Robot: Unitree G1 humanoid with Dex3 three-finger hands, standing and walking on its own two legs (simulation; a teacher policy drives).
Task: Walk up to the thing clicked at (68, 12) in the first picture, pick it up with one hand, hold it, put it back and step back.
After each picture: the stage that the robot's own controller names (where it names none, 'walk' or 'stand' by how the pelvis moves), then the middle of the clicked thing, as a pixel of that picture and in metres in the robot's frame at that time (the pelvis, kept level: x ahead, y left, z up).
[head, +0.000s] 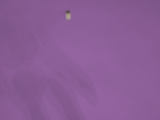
stand; (68, 15) +2.07 +0.26 -0.72
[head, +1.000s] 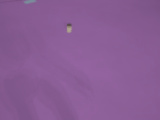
walk; (69, 27) +1.94 +0.17 -0.71
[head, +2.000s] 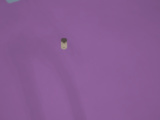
walk; (63, 43) +1.31 +0.16 -0.72
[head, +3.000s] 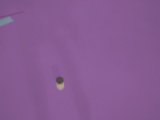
walk; (60, 83) +0.79 +0.19 -0.72
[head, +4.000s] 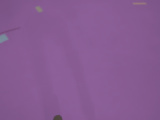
walk; out of the picture +0.46 +0.19 -0.71
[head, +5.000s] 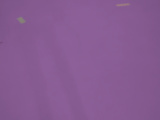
stand; out of the picture +0.33 +0.28 -0.72
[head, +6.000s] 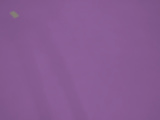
stand; out of the picture +0.31 +0.26 -0.72
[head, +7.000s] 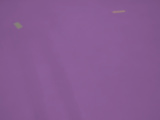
stand; out of the picture +0.31 +0.25 -0.73
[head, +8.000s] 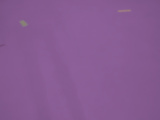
stand; out of the picture +0.32 +0.25 -0.73
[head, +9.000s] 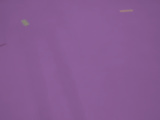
stand; out of the picture +0.31 +0.25 -0.73
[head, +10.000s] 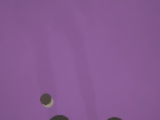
go down; (47, 100) +0.38 +0.23 -0.56
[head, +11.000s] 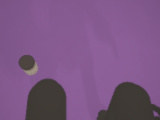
go down; (29, 65) +0.42 +0.27 -0.31
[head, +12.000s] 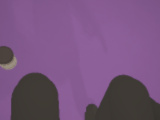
close in; (6, 58) +0.40 +0.29 -0.27
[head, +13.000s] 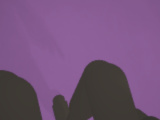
close in; out of the picture +0.39 +0.32 -0.22
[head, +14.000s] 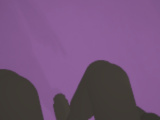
close; out of the picture +0.38 +0.32 -0.22
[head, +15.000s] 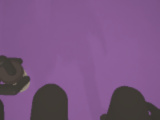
lift; (15, 77) +0.32 +0.25 -0.07
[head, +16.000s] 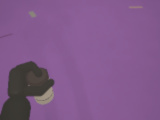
hold; (41, 86) +0.33 +0.16 +0.04
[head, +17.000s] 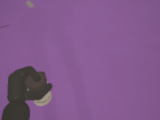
hold; (39, 89) +0.33 +0.17 +0.00
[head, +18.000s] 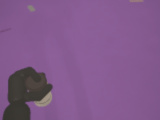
hold; (39, 90) +0.33 +0.17 +0.00
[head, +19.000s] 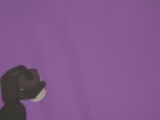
crouch; (32, 86) +0.35 +0.19 -0.06
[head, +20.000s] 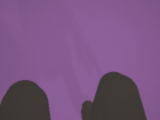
lower; out of the picture +0.45 +0.30 -0.12
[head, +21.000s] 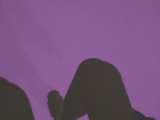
lower; out of the picture +0.40 +0.33 -0.23
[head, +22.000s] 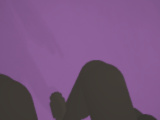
lower; out of the picture +0.39 +0.34 -0.22
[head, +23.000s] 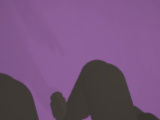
lower; out of the picture +0.39 +0.33 -0.22
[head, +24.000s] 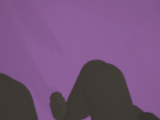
lower; out of the picture +0.39 +0.34 -0.22
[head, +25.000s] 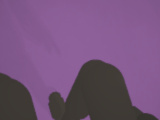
open; out of the picture +0.39 +0.33 -0.22
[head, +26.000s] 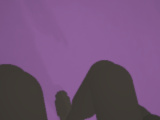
rise; out of the picture +0.39 +0.32 -0.22
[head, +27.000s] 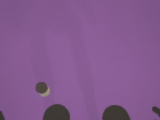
walk; (43, 89) +0.40 +0.25 -0.50
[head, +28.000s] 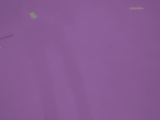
stand; out of the picture +0.36 +0.22 -0.67
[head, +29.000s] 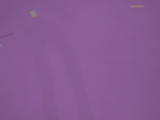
stand; out of the picture +0.36 +0.23 -0.67
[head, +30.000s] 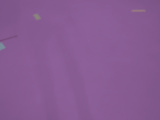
stand; out of the picture +0.37 +0.22 -0.70
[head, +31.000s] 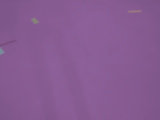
stand; out of the picture +0.37 +0.24 -0.72
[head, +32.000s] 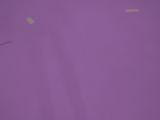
stand; out of the picture +0.33 +0.24 -0.73
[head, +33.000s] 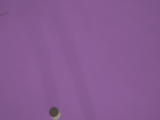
walk; (54, 113) +0.39 +0.24 -0.70
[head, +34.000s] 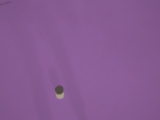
walk; (59, 92) +0.56 +0.17 -0.69
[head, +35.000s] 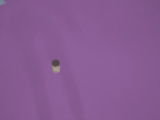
walk; (56, 66) +0.85 +0.22 -0.70
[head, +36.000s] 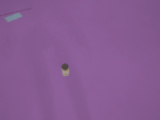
stand; (65, 70) +0.95 +0.21 -0.71
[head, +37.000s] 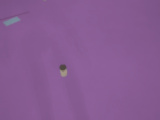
stand; (63, 70) +0.99 +0.23 -0.72
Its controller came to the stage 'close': yes
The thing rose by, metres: 0.71
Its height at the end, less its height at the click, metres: +0.00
